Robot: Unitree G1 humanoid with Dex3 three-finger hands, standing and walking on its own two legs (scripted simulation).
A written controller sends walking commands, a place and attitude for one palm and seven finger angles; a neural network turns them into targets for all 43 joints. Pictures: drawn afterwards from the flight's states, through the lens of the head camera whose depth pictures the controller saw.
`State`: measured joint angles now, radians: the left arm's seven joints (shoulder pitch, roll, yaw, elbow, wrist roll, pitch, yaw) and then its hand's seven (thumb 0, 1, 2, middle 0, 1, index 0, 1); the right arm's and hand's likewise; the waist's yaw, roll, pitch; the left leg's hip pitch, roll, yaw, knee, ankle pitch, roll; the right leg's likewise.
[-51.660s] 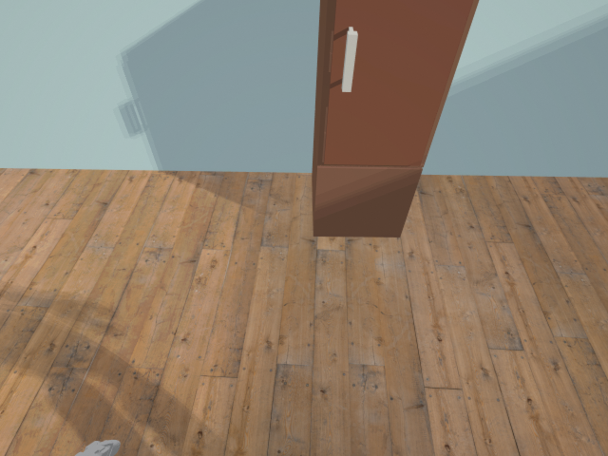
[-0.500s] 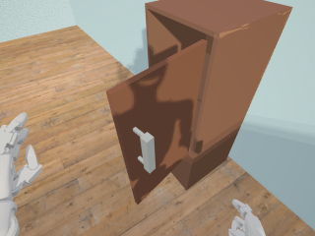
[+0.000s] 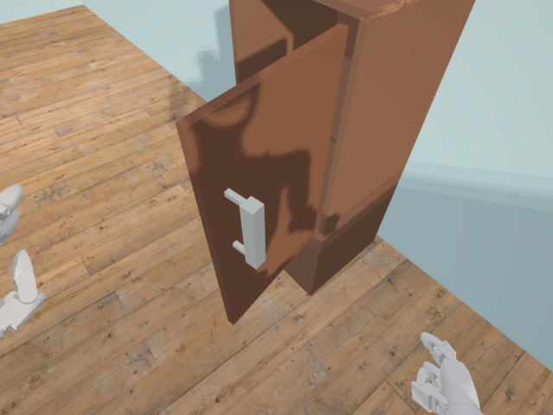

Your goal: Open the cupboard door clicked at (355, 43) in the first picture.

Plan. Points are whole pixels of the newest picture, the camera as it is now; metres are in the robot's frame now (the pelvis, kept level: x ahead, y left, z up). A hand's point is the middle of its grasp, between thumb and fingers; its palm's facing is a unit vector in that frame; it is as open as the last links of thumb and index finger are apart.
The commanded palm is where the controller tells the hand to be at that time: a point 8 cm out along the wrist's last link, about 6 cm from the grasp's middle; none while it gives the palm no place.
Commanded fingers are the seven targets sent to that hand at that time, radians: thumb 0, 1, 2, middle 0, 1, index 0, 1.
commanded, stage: step back with the hand held close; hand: left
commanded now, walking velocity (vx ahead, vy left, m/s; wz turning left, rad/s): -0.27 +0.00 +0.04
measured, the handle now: (244, 229) +0.38 +0.08 +0.03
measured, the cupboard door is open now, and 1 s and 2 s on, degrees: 100 100 100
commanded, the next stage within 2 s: stop stepping back and stand still in 0.92 s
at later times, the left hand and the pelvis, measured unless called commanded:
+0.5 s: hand out of the picture +0.13 +0.26 +0.16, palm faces +0.46 -0.74 -0.50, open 7.4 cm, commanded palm +0.06 +0.30 +0.18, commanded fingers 0.00 0.90 0.90 -0.20 -0.30 -0.20 -0.30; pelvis -0.07 -0.01 -0.02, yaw +2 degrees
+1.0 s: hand out of the picture +0.04 +0.26 +0.18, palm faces +0.50 -0.76 -0.41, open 7.4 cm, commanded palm -0.02 +0.28 +0.18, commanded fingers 0.00 0.90 0.90 -0.20 -0.30 -0.20 -0.30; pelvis -0.15 -0.02 +0.00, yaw +2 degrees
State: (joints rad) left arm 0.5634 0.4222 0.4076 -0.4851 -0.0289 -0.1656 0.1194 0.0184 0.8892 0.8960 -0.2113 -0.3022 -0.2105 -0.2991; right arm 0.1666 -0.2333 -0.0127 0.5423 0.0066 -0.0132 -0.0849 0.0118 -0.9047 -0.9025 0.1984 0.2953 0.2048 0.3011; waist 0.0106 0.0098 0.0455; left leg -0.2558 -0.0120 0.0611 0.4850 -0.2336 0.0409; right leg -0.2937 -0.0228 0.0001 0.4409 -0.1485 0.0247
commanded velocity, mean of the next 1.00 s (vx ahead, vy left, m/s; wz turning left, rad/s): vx -0.36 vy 0.00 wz -0.03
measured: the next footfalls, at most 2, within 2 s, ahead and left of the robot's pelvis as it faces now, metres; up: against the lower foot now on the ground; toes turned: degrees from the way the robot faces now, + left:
right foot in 1.10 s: -0.22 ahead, -0.16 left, +0.00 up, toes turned -4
left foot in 1.28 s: -0.17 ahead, +0.07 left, +0.00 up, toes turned +2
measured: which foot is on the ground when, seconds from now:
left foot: down 0.00-1.00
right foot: down 0.00-0.78, up 0.80-1.00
